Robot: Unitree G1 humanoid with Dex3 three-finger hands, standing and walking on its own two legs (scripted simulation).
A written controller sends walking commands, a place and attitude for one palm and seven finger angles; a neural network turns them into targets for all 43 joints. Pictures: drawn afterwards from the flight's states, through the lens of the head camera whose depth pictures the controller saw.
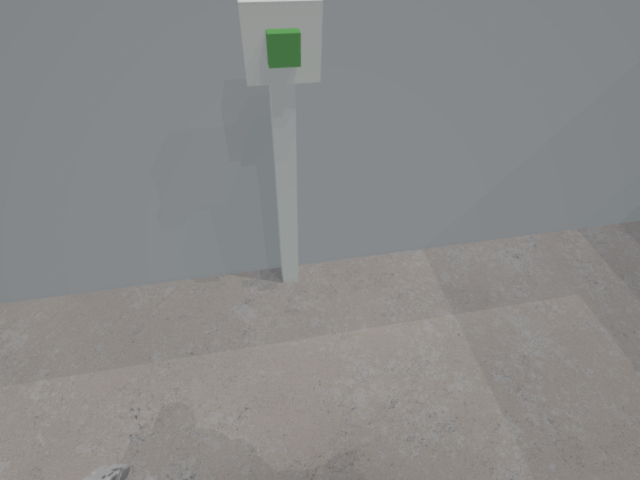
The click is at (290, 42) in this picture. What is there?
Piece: button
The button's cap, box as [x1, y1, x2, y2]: [266, 28, 300, 67]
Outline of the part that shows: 298,28 266,29 267,56 269,67 300,66 300,33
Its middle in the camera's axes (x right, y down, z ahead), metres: -0.08 -0.41 +0.83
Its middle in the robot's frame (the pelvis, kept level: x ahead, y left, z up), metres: +0.91 +0.13 +0.14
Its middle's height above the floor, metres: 0.91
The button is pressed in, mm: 0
